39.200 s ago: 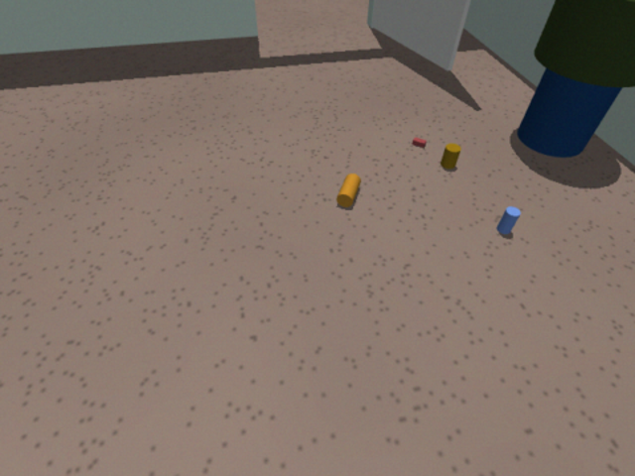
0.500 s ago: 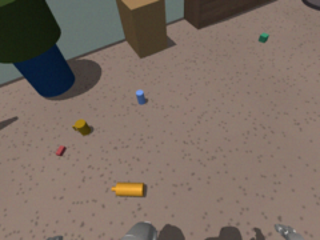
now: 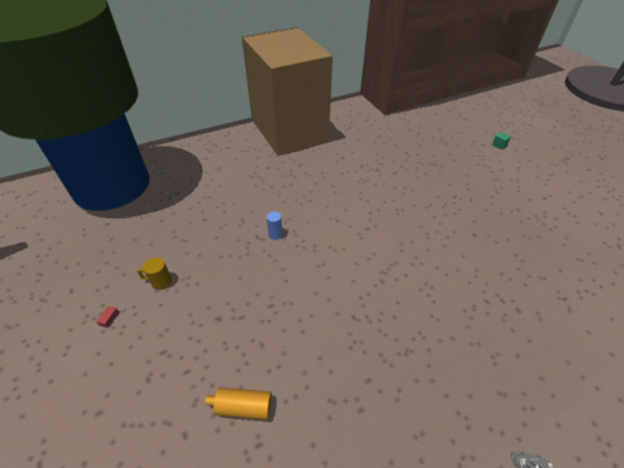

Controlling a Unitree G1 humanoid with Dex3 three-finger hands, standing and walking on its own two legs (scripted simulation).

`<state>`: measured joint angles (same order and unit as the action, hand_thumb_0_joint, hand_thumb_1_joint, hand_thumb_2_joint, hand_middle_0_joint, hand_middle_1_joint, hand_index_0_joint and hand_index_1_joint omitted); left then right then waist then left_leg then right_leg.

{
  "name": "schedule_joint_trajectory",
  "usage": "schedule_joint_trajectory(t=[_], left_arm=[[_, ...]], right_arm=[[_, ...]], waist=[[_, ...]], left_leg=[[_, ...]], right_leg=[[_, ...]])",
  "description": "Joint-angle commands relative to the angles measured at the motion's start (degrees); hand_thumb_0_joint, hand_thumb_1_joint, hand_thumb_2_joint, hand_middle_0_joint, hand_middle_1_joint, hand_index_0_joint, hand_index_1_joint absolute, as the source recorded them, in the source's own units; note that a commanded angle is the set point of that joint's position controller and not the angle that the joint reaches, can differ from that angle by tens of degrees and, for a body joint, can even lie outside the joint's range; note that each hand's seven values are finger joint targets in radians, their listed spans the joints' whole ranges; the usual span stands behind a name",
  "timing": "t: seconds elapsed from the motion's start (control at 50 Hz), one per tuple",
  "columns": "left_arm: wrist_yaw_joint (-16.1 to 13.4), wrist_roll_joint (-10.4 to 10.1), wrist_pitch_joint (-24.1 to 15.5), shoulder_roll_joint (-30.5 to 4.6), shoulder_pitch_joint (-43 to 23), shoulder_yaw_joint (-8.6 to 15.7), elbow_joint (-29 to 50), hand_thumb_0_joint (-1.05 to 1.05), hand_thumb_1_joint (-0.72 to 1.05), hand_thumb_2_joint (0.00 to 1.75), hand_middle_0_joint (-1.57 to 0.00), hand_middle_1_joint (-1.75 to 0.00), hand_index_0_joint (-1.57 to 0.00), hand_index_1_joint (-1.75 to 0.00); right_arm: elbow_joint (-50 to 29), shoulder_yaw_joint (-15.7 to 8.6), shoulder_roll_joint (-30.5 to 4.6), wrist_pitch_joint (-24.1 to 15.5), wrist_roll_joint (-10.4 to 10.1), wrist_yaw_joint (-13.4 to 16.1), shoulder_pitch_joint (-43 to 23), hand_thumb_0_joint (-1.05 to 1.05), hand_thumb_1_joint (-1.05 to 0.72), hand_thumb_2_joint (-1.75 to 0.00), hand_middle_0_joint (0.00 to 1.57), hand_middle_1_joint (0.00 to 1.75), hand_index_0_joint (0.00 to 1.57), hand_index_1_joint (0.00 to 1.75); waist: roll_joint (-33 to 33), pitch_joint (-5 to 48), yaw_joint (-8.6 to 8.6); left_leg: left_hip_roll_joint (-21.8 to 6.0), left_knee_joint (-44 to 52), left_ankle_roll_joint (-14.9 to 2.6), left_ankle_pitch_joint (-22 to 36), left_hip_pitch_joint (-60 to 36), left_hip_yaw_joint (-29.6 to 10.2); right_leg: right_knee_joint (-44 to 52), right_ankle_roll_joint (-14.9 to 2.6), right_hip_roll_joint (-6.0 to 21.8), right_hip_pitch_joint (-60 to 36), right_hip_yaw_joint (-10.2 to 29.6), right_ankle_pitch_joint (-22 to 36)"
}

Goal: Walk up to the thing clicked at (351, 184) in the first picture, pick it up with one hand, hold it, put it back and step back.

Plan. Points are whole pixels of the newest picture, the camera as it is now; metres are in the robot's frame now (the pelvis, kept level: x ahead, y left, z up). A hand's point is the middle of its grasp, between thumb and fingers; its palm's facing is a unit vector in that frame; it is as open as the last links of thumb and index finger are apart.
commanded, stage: walk up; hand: left
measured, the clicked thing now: (238, 402) +0.44 +0.24 -0.72
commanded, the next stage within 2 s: stand in 0.56 s
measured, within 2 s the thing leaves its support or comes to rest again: neither
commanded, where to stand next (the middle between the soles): +0.04 +0.00 m, yaw -3 degrees
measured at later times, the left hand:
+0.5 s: hand out of the picture +0.10 +0.26 -0.14, palm faces -0.07 -0.93 -0.36, open 7.4 cm
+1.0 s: hand out of the picture +0.08 +0.24 -0.13, palm faces -0.03 -0.94 -0.35, open 7.4 cm
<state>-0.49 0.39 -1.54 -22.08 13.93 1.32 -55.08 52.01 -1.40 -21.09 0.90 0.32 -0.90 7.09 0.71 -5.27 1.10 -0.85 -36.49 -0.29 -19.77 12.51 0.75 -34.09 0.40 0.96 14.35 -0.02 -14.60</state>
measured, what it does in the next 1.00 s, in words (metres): stands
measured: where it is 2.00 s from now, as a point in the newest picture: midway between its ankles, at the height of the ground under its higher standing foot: outside the picture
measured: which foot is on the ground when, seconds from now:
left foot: down 0.00-1.00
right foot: down 0.00-1.00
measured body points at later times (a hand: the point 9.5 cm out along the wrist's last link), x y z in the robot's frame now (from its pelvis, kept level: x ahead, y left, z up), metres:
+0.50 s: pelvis -0.01 +0.00 +0.01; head +0.01 +0.00 +0.46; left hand +0.10 +0.31 -0.11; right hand +0.05 -0.31 -0.12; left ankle +0.00 +0.12 -0.73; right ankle +0.03 -0.13 -0.73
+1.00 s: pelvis +0.01 -0.02 +0.02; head +0.02 -0.02 +0.47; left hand +0.08 +0.29 -0.11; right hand +0.09 -0.32 -0.11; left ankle +0.00 +0.12 -0.73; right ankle +0.03 -0.13 -0.73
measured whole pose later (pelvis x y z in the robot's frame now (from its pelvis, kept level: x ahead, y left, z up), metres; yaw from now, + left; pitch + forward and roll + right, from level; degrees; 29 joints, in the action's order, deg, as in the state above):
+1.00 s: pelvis +0.01 -0.02 +0.02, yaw -1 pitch -2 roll +0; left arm 0.6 0.5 -1.2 -20.0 6.8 -0.4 -65.3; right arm 65.3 -0.6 -20.1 -1.1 0.8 -0.7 5.2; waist 0.7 -2.7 0.3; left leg -1.2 -18.4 1.3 -10.9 5.1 0.2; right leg -19.7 -0.1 0.0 8.7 0.1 -8.6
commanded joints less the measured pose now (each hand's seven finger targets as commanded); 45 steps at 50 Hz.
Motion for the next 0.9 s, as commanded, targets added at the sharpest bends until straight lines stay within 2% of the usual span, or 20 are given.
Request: schedule_joint_trajectory(t=[0.0, 0.02, 0.04, 0.06, 0.08, 0.1, 0.12, 0.14, 0.18, 0.22, 0.34, 0.42, 0.52, 0.54, 0.56, 0.64, 0.72, 0.74, 0.82, 0.88], left_arm=[[-1.05, 0.48, -1.84, -17.77, -5.11, 3.7, 3.73, 0.0, 0.9, 0.9, -0.2, -0.3, -0.2, -0.3], [-1.03, 0.37, -1.69, -16.52, -6.77, 3.26, 4.0, 0.0, 0.9, 0.9, -0.2, -0.3, -0.2, -0.3], [-1.01, 0.31, -1.48, -15.63, -8.39, 2.91, 4.06, 0.0, 0.9, 0.9, -0.2, -0.3, -0.2, -0.3], [-0.96, 0.23, -1.29, -14.11, -8.95, 2.47, 3.8, 0.0, 0.9, 0.9, -0.2, -0.3, -0.2, -0.3], [-0.83, -0.14, -1.1, -12.24, -9.07, 2.18, 3.47, 0.0, 0.9, 0.9, -0.2, -0.3, -0.2, -0.3], [-0.59, -0.35, -0.76, -11.23, -7.98, 2.08, 3.02, 0.0, 0.9, 0.9, -0.2, -0.3, -0.2, -0.3], [-0.47, -0.5, -0.54, -10.95, -6.89, 2.09, 1.78, 0.0, 0.9, 0.9, -0.2, -0.3, -0.2, -0.3], [-0.48, -0.3, -0.59, -11.33, -6.6, 2.1, 1.08, 0.0, 0.9, 0.9, -0.2, -0.3, -0.2, -0.3], [-0.29, -0.48, -0.75, -11.4, -8.36, 2.23, 0.34, 0.0, 0.9, 0.9, -0.2, -0.3, -0.2, -0.3], [-0.35, -0.67, -0.84, -12.1, -8.2, 2.1, -0.29, 0.0, 0.9, 0.9, -0.2, -0.3, -0.2, -0.3], [-0.32, -0.24, -0.48, -11.94, -10.51, 1.84, -1.78, 0.0, 0.9, 0.9, -0.2, -0.3, -0.2, -0.3], [-0.28, -0.19, -0.37, -12.12, -11.73, 1.82, -2.5, 0.0, 0.9, 0.9, -0.2, -0.3, -0.2, -0.3], [-0.14, 0.01, -0.17, -11.51, -11.69, 1.86, -3.95, 0.0, 0.9, 0.9, -0.2, -0.3, -0.2, -0.3], [0.28, 0.02, -0.08, -9.97, -11.12, 0.82, -5.16, 0.0, 0.9, 0.9, -0.2, -0.3, -0.2, -0.3], [0.47, 0.19, -0.24, -10.01, -11.21, 0.87, -5.12, 0.0, 0.9, 0.9, -0.2, -0.3, -0.2, -0.3], [0.58, 0.17, -0.74, -10.38, -11.16, 0.76, -6.06, 0.0, 0.9, 0.9, -0.2, -0.3, -0.2, -0.3], [0.42, 0.08, -0.98, -10.8, -11.26, 0.7, -6.41, 0.0, 0.9, 0.9, -0.2, -0.3, -0.2, -0.3], [0.41, 0.08, -1.12, -10.73, -11.13, 0.68, -6.35, 0.0, 0.9, 0.9, -0.2, -0.3, -0.2, -0.3], [0.27, 0.11, -1.19, -10.81, -10.53, 0.76, -6.68, 0.0, 0.9, 0.9, -0.2, -0.3, -0.2, -0.3], [0.27, 0.09, -1.2, -10.67, -10.26, 0.79, -6.75, 0.0, 0.9, 0.9, -0.2, -0.3, -0.2, -0.3]], right_arm=[[-2.02, -3.03, -10.34, 0.67, -0.94, 0.84, 0.15, 0.0, -0.9, -0.9, 0.2, 0.3, 0.2, 0.3], [-1.18, -3.17, -10.69, 0.53, -0.71, 0.68, 0.8, 0.0, -0.9, -0.9, 0.2, 0.3, 0.2, 0.3], [-0.41, -3.26, -10.88, 0.26, -0.78, 0.53, 0.99, 0.0, -0.9, -0.9, 0.2, 0.3, 0.2, 0.3], [0.45, -3.28, -11.03, -0.2, -0.58, 0.5, 1.78, 0.0, -0.9, -0.9, 0.2, 0.3, 0.2, 0.3], [1.09, -3.31, -11.84, -0.68, -0.41, 0.44, 1.07, 0.0, -0.9, -0.9, 0.2, 0.3, 0.2, 0.3], [0.66, -3.65, -13.72, -1.08, -0.02, 0.37, -1.23, 0.0, -0.9, -0.9, 0.2, 0.3, 0.2, 0.3], [0.94, -3.38, -14.03, -1.38, -0.38, 0.21, -3.57, 0.0, -0.9, -0.9, 0.2, 0.3, 0.2, 0.3], [1.09, -3.2, -13.54, -1.45, -0.19, 0.14, -4.67, 0.0, -0.9, -0.9, 0.2, 0.3, 0.2, 0.3], [2.1, -2.82, -12.32, -1.47, -0.25, 0.3, -4.7, 0.0, -0.9, -0.9, 0.2, 0.3, 0.2, 0.3], [2.95, -2.7, -12.21, -1.37, -0.2, 0.43, -4.84, 0.0, -0.9, -0.9, 0.2, 0.3, 0.2, 0.3], [4.85, -2.79, -12.21, -1.12, -0.29, 0.36, -4.91, 0.0, -0.9, -0.9, 0.2, 0.3, 0.2, 0.3], [5.92, -2.71, -12.12, -0.91, -0.12, 0.23, -4.64, 0.0, -0.9, -0.9, 0.2, 0.3, 0.2, 0.3], [7.0, -2.63, -12.16, -1.04, -0.03, 0.16, -5.06, 0.0, -0.9, -0.9, 0.2, 0.3, 0.2, 0.3], [7.65, -1.66, -10.25, -1.75, 0.31, 0.19, -4.35, 0.0, -0.9, -0.9, 0.2, 0.3, 0.2, 0.3], [7.62, -1.74, -11.05, -2.13, 0.37, 0.24, -5.93, 0.0, -0.9, -0.9, 0.2, 0.3, 0.2, 0.3], [8.85, -1.54, -11.4, -2.8, 0.32, 0.54, -5.54, 0.0, -0.9, -0.9, 0.2, 0.3, 0.2, 0.3], [9.66, -1.73, -11.31, -2.89, 0.27, 0.56, -3.92, 0.0, -0.9, -0.9, 0.2, 0.3, 0.2, 0.3], [9.74, -1.72, -11.35, -2.9, 0.23, 0.54, -3.68, 0.0, -0.9, -0.9, 0.2, 0.3, 0.2, 0.3], [9.75, -1.56, -10.88, -2.89, 0.13, 0.61, -3.97, 0.0, -0.9, -0.9, 0.2, 0.3, 0.2, 0.3], [9.85, -1.26, -10.75, -2.87, 0.21, 0.63, -3.6, 0.0, -0.9, -0.9, 0.2, 0.3, 0.2, 0.3]], waist=[[-7.86, 2.73, -2.46], [-7.52, 2.81, -2.82], [-7.9, 3.07, -3.23], [-7.69, 3.95, -3.77], [-5.05, 4.98, -2.86], [-2.27, 5.83, -1.45], [-0.45, 5.96, 0.04], [-0.54, 6.17, 0.45], [0.19, 6.08, 0.0], [1.28, 6.93, 0.01], [-0.43, 7.62, -0.46], [-0.95, 5.97, -0.89], [-0.12, 6.3, -0.67], [0.47, 8.73, -1.09], [0.8, 7.39, -0.4], [-0.06, 6.05, -0.84], [-1.35, 5.71, -1.75], [-0.78, 6.41, -1.83], [-1.54, 5.94, -1.57], [-1.23, 6.09, -1.61]], left_leg=[[0.08, -4.1, -0.71, -5.79, -0.71, -2.94], [-0.25, -2.68, -0.93, -5.36, -2.26, -3.61], [-0.46, 0.56, -1.34, -2.69, -3.34, -3.47], [-2.29, 6.69, -1.78, 3.2, -4.48, -4.81], [-5.29, 11.93, -2.76, 7.17, -3.41, -8.53], [-8.21, 14.97, -4.85, 6.73, -0.69, -11.96], [-9.75, 15.18, -6.3, 7.24, 1.69, -12.44], [-9.52, 14.85, -6.35, 8.72, 2.33, -11.35], [-6.8, 15.07, -4.17, 8.71, 2.38, -8.67], [-5.73, 14.85, -3.3, 9.58, 0.32, -7.04], [-5.69, 15.73, -3.11, 8.14, -1.08, -6.37], [-5.27, 17.13, -2.8, 4.02, -1.08, -6.06], [-6.1, 18.63, -3.02, 3.2, -2.01, -6.03], [-7.23, 22.72, -2.25, -1.09, -1.65, -8.71], [-7.23, 23.01, -1.97, -1.32, -1.12, -8.75], [-6.58, 22.29, -0.96, 5.77, -3.86, -7.23], [-6.13, 21.28, -0.79, 8.5, -6.08, -6.03], [-6.35, 21.1, -0.83, 10.21, -6.36, -5.97], [-6.15, 20.97, -0.66, 9.62, -6.56, -5.66], [-6.43, 21.2, -0.65, 10.71, -6.13, -5.55]], right_leg=[[14.61, -12.07, 17.12, 5.75, 21.39, 9.69], [13.63, -11.57, 16.41, 7.39, 19.58, 10.89], [12.9, -9.65, 14.29, 7.84, 16.2, 11.07], [10.97, -6.85, 12.1, 7.2, 13.16, 11.82], [7.99, -4.12, 8.11, 4.9, 9.38, 9.95], [4.57, -2.5, 4.09, 2.04, 6.02, 5.54], [3.85, -2.1, 2.27, -1.66, 4.01, 1.74], [4.47, -2.24, 2.63, -3.39, 4.06, 2.72], [6.14, -2.86, 4.1, -4.77, 5.56, 7.61], [6.86, -3.17, 5.14, -4.42, 6.29, 11.38], [9.44, -2.75, 5.43, -5.34, 6.29, 11.16], [11.44, -2.83, 5.94, -3.01, 7.9, 6.92], [11.84, -2.54, 5.22, -2.63, 7.24, 5.86], [14.07, -1.91, 4.98, -5.94, 7.31, 1.0], [14.53, -1.63, 5.06, -6.3, 7.35, 2.11], [16.27, -1.48, 5.69, -5.71, 7.46, 6.62], [18.29, -1.64, 6.22, -4.65, 8.01, 7.04], [17.98, -1.58, 6.38, -5.77, 7.67, 9.47], [18.83, -1.32, 6.36, -5.2, 7.5, 8.49], [18.51, -1.3, 6.5, -6.4, 7.26, 10.47]])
